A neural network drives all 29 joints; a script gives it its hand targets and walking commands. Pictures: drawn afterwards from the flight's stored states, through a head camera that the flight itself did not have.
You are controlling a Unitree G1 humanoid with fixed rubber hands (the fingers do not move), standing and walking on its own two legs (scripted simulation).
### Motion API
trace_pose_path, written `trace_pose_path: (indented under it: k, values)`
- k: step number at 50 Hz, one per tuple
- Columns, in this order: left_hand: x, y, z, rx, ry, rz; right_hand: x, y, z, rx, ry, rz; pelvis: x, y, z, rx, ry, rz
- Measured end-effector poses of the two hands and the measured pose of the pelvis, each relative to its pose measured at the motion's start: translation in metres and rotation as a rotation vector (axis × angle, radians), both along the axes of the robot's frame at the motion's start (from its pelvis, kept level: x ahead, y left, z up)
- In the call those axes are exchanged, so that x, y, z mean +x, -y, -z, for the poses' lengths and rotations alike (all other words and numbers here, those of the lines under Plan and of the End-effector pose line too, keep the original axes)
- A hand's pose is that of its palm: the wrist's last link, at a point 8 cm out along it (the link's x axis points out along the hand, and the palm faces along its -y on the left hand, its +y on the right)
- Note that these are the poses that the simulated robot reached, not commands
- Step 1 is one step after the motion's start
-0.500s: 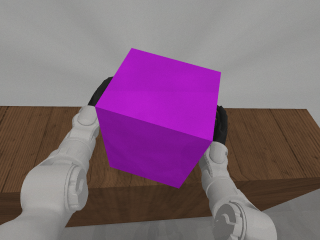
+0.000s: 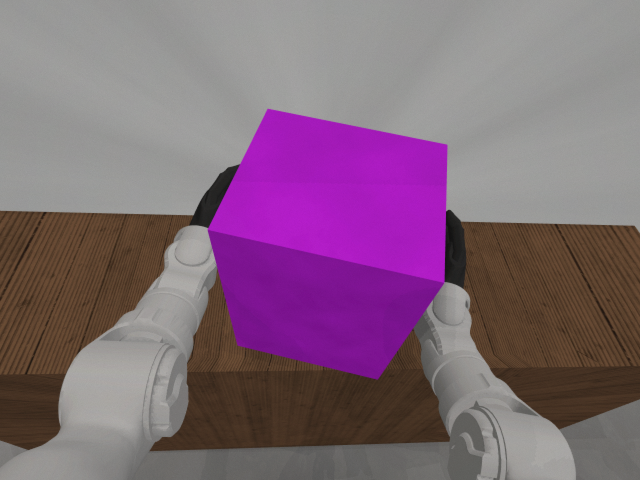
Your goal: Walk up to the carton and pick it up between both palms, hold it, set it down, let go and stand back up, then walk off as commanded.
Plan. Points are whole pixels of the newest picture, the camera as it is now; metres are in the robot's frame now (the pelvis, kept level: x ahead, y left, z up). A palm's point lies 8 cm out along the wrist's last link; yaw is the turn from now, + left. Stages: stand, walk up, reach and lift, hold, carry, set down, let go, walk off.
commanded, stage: reach and lift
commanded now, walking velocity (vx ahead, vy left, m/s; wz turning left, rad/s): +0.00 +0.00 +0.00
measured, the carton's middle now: (328, 258) +0.41 -0.04 +0.03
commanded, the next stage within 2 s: none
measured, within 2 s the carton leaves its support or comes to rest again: leaves its support in 0.16 s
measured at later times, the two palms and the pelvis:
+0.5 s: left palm (199, 201) +0.43 +0.11 +0.13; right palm (468, 241) +0.37 -0.20 +0.11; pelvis -0.01 +0.00 +0.00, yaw +0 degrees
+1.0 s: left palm (176, 197) +0.39 +0.12 +0.18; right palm (483, 216) +0.36 -0.19 +0.17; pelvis -0.02 -0.01 +0.01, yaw +1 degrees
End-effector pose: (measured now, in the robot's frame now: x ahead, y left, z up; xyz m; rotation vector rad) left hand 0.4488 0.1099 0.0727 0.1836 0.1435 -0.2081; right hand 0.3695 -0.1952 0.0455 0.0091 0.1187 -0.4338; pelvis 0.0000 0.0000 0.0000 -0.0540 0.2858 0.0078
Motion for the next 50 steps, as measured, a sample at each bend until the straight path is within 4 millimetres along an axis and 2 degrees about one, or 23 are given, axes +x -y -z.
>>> trace_pose_path:
  k: [10, 23, 35, 41, 50]
  values:
    - [-0.013, 0.0, -0.001, 0.007, -0.024, -0.037, -0.003, 0.002, -0.009, 0.018, -0.023, -0.033, 0.0, 0.0, 0.0, 0.0, 0.0, 0.0]
    - [-0.018, -0.003, -0.051, 0.007, -0.002, -0.066, 0.002, 0.002, -0.06, 0.053, 0.002, -0.06, -0.005, 0.0, -0.001, 0.001, 0.047, -0.002]
    - [-0.034, -0.006, -0.087, -0.007, -0.028, -0.11, -0.002, 0.002, -0.1, 0.05, -0.022, -0.099, -0.016, 0.004, -0.004, 0.007, 0.133, -0.006]
    - [-0.043, -0.007, -0.096, -0.035, -0.043, -0.142, -0.003, 0.001, -0.114, 0.038, -0.032, -0.125, -0.019, 0.006, -0.004, 0.01, 0.159, -0.008]
    - [-0.06, -0.015, -0.106, -0.028, -0.076, -0.191, -0.005, -0.005, -0.122, 0.025, -0.072, -0.174, -0.022, 0.011, -0.006, 0.017, 0.204, -0.009]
